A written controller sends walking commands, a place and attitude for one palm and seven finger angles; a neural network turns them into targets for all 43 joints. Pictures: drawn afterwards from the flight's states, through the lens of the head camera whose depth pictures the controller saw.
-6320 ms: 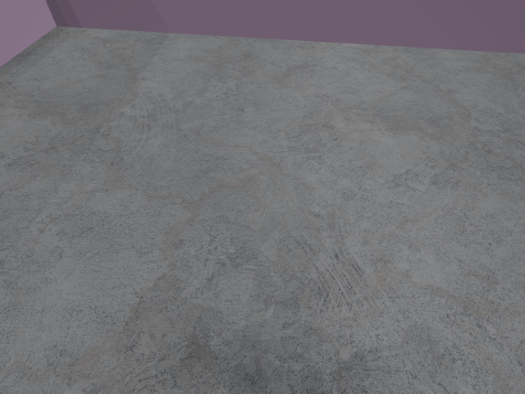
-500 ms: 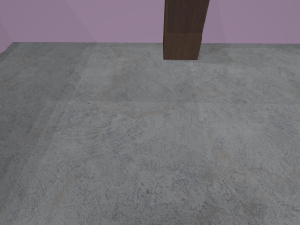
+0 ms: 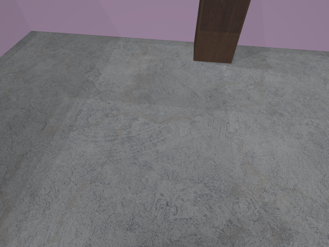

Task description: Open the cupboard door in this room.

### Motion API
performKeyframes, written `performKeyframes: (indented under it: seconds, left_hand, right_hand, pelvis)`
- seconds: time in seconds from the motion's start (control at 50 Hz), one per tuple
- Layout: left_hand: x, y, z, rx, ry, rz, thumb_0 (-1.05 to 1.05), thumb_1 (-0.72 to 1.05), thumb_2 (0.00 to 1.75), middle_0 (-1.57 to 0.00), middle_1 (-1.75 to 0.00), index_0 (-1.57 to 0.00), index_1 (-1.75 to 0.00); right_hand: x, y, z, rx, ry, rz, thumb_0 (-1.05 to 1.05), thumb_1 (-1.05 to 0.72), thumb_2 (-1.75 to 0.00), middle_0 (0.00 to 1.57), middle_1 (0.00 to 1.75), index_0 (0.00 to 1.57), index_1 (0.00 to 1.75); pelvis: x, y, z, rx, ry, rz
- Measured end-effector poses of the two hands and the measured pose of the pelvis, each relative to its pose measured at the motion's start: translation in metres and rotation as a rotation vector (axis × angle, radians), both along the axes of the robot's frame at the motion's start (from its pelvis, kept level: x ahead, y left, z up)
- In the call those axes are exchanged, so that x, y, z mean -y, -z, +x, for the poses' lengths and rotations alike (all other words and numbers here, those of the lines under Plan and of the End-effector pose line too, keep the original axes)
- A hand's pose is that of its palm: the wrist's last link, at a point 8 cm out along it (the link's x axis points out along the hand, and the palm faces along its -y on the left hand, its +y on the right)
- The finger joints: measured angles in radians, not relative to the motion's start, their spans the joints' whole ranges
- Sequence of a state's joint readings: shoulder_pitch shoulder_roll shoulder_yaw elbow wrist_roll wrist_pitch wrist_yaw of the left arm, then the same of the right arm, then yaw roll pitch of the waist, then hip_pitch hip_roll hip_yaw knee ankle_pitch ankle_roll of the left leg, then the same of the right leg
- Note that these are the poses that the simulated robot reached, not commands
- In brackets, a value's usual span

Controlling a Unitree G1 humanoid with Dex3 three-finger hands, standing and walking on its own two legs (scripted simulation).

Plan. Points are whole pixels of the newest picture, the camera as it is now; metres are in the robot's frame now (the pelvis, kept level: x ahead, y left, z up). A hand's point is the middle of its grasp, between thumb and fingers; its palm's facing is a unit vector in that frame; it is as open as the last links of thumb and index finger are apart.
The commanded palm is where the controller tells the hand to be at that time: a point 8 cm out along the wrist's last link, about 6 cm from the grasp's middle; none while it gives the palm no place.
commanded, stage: stand and wait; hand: left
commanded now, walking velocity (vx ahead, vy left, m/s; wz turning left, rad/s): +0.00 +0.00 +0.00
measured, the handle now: out of the picture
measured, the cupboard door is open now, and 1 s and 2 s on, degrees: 0 0 0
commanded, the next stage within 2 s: turn or walk to find it in 0.50 s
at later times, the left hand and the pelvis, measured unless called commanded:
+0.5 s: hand out of the picture +0.01 +0.18 -0.16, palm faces +0.07 -0.97 -0.21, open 7.3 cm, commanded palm none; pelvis +0.00 +0.00 +0.01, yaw +3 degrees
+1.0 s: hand out of the picture -0.01 +0.15 -0.17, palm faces +0.13 -0.98 -0.17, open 7.4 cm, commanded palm none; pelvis +0.00 -0.02 +0.01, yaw +5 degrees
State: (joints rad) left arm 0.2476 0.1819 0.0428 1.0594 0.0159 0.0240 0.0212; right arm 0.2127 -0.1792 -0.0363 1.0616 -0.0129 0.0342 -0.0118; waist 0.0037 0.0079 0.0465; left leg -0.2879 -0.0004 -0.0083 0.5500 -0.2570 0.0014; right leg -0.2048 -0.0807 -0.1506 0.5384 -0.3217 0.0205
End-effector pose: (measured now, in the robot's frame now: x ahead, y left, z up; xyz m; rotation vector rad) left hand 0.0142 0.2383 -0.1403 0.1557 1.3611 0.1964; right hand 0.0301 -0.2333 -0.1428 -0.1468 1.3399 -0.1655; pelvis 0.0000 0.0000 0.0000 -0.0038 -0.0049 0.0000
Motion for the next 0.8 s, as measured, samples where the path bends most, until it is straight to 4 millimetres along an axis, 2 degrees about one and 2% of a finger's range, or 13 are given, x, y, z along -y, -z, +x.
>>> performKeyframes:
  seconds: [0.16, 0.26, 0.34, 0.44, 0.52, 0.68, 0.8]
  left_hand:
    - [-0.021, 0.016, 0.002, 0.049, -0.039, -0.007, 0.00, 0.91, 0.90, -0.20, -0.30, -0.20, -0.30]
    - [-0.022, 0.007, 0.003, 0.028, -0.026, -0.013, 0.00, 0.91, 0.90, -0.20, -0.30, -0.20, -0.30]
    - [-0.015, -0.003, 0.004, 0.034, -0.019, -0.016, 0.00, 0.91, 0.90, -0.20, -0.30, -0.19, -0.30]
    - [0.002, -0.004, -0.003, 0.032, -0.018, -0.002, 0.00, 0.91, 0.90, -0.20, -0.30, -0.19, -0.30]
    - [0.017, -0.008, -0.015, 0.000, -0.019, -0.012, 0.00, 0.92, 0.90, -0.20, -0.30, -0.20, -0.30]
    - [0.034, -0.002, -0.031, -0.027, -0.074, -0.031, 0.00, 0.91, 0.90, -0.20, -0.30, -0.20, -0.30]
    - [0.040, 0.002, -0.037, -0.047, -0.090, -0.047, 0.00, 0.91, 0.90, -0.20, -0.30, -0.20, -0.30]
  right_hand:
    - [-0.005, -0.002, 0.015, 0.026, -0.059, -0.050, 0.01, -0.91, -0.90, 0.19, 0.30, 0.20, 0.30]
    - [-0.016, -0.011, 0.021, 0.059, -0.072, -0.043, 0.01, -0.90, -0.90, 0.19, 0.30, 0.20, 0.30]
    - [-0.020, -0.011, 0.021, 0.055, -0.072, -0.018, 0.01, -0.91, -0.90, 0.20, 0.30, 0.21, 0.30]
    - [-0.011, -0.001, 0.018, 0.046, -0.050, 0.015, 0.01, -0.91, -0.90, 0.20, 0.30, 0.21, 0.30]
    - [-0.003, 0.000, 0.012, 0.025, -0.038, 0.024, 0.01, -0.92, -0.90, 0.20, 0.30, 0.21, 0.30]
    - [0.009, 0.001, -0.009, -0.062, -0.057, 0.017, 0.01, -0.91, -0.90, 0.19, 0.30, 0.20, 0.30]
    - [0.010, 0.000, -0.016, -0.093, -0.064, 0.007, 0.01, -0.91, -0.90, 0.19, 0.30, 0.20, 0.30]
  pelvis:
    - [-0.015, 0.011, -0.004, 0.012, -0.055, -0.004]
    - [-0.018, 0.000, -0.006, 0.004, -0.054, 0.002]
    - [-0.015, -0.006, -0.005, -0.007, -0.057, 0.004]
    - [-0.003, -0.003, -0.002, -0.002, -0.054, 0.030]
    - [0.004, -0.006, 0.002, 0.009, -0.056, 0.022]
    - [0.017, -0.005, 0.002, 0.018, -0.085, 0.015]
    - [0.019, -0.004, 0.003, 0.020, -0.093, 0.012]
